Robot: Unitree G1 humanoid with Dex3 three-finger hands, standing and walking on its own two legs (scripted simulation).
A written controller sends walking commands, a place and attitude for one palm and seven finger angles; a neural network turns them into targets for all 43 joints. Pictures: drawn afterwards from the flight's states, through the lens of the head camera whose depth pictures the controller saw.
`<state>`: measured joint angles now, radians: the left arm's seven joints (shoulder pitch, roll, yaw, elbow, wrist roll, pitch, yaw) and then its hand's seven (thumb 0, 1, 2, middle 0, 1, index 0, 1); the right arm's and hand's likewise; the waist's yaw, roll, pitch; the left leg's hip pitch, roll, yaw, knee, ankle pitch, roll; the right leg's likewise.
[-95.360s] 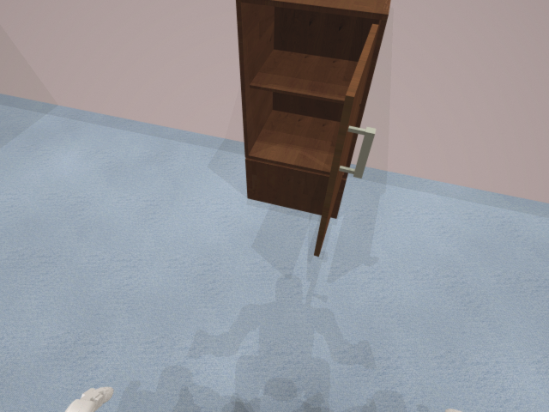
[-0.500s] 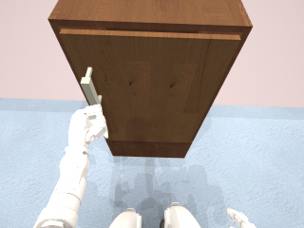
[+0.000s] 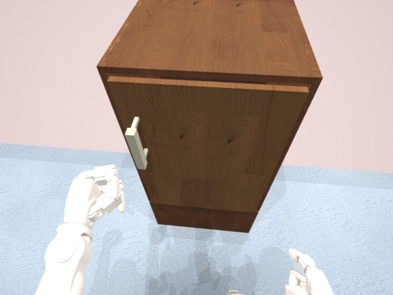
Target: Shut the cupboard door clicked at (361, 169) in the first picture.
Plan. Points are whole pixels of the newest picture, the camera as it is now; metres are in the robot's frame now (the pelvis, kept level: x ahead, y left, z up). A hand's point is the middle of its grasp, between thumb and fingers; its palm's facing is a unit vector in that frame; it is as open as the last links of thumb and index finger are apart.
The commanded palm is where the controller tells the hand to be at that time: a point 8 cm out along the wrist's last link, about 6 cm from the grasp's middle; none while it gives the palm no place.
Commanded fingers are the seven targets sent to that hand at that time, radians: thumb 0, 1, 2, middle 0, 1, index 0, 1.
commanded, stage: draw the hand back to the body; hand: left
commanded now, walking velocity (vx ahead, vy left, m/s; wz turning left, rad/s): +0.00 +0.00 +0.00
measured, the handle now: (139, 143) +0.47 +0.18 +0.00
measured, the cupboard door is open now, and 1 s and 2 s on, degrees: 0 0 0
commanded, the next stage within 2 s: step back with the hand held close in 1.22 s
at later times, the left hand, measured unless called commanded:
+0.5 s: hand (49, 208) +0.23 +0.23 +0.14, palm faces +0.27 -0.91 -0.31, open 3.7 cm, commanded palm +0.18 +0.28 +0.17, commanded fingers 0.00 0.90 0.90 -0.64 -0.78 -0.64 -0.78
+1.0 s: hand out of the picture +0.19 +0.29 +0.22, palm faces +0.47 -0.78 -0.40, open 7.1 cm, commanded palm +0.14 +0.33 +0.23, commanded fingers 0.00 0.90 0.90 -0.20 -0.30 -0.20 -0.30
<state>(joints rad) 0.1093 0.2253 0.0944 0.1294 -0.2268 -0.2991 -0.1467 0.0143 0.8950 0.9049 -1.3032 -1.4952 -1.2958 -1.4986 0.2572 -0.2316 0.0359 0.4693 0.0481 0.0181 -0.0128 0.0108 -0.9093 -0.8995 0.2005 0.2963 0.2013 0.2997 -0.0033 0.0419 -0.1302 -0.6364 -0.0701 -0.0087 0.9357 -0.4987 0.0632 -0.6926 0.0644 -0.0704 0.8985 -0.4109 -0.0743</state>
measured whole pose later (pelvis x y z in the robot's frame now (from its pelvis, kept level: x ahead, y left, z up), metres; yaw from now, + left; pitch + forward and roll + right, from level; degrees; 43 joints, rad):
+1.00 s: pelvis +0.00 +0.02 +0.05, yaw +1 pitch -3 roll -1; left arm 0.46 0.35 0.35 -0.39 -0.07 -0.08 0.11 0.01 0.89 0.90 -0.28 -0.37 -0.27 -0.37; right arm 0.21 -0.24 0.02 0.61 0.02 -0.10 -0.04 0.01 -0.91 -0.90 0.20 0.30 0.20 0.30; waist 0.07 0.08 -0.01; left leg -0.11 -0.09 -0.02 0.47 -0.30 0.09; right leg -0.17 0.04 -0.04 0.45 -0.23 -0.04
